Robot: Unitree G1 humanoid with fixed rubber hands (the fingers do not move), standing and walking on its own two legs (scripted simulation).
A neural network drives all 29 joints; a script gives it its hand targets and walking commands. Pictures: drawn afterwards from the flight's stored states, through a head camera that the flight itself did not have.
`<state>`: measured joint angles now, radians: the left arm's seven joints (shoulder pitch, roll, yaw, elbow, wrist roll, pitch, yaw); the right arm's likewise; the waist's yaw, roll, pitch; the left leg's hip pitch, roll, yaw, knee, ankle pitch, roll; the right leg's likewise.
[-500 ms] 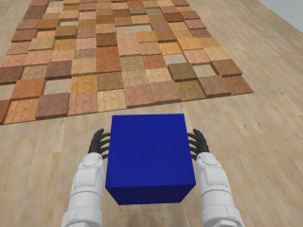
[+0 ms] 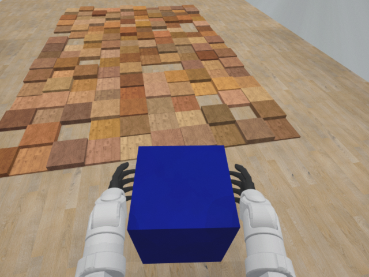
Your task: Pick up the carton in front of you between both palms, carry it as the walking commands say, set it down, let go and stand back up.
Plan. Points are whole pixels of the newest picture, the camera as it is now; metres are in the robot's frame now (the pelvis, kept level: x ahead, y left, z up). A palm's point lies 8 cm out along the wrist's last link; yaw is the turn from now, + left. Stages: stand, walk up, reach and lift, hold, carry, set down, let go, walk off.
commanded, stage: reach and lift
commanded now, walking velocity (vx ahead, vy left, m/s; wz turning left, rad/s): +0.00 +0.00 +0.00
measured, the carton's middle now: (181, 206) +0.31 +0.00 -0.05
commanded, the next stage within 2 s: hold in 0.74 s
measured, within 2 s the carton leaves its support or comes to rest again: neither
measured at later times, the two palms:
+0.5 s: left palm (117, 188) +0.31 +0.15 +0.04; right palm (247, 188) +0.31 -0.15 +0.04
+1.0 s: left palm (113, 189) +0.30 +0.15 +0.06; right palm (250, 190) +0.29 -0.15 +0.06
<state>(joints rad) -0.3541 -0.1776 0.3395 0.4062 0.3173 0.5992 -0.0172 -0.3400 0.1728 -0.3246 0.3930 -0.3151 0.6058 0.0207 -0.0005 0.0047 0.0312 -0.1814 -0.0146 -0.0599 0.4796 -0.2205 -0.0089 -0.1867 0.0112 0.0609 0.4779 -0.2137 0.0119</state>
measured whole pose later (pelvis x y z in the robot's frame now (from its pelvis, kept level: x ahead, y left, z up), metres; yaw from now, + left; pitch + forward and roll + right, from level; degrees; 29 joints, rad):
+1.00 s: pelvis +0.01 +0.00 +0.01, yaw +0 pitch -8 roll +0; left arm -0.25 -0.15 0.21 0.21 0.27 0.76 -0.01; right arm -0.24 0.15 -0.19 0.21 -0.27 0.77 0.01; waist 0.00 0.00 0.03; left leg -0.02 -0.01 -0.06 0.35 -0.18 -0.01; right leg -0.03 0.01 0.06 0.35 -0.18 0.01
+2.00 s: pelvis +0.33 +0.04 -0.02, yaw -1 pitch +4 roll +1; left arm -0.09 -0.13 0.09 -0.48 0.05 1.25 0.13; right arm -0.08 0.13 -0.06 -0.46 -0.06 1.23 -0.12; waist 0.02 -0.05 -0.15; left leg -0.49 0.06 0.26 0.60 -0.15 0.08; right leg -0.11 -0.13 -0.12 0.72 -0.50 0.04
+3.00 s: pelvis +0.96 +0.04 +0.00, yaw +0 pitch +7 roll +3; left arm -0.72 -0.04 0.34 -0.14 0.01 1.25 0.16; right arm -0.74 0.11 -0.29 -0.09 -0.06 1.22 -0.17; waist -0.04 -0.05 0.05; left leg -0.45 -0.03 0.15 0.57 -0.51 0.09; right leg -0.34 -0.06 -0.04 1.04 -0.43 -0.01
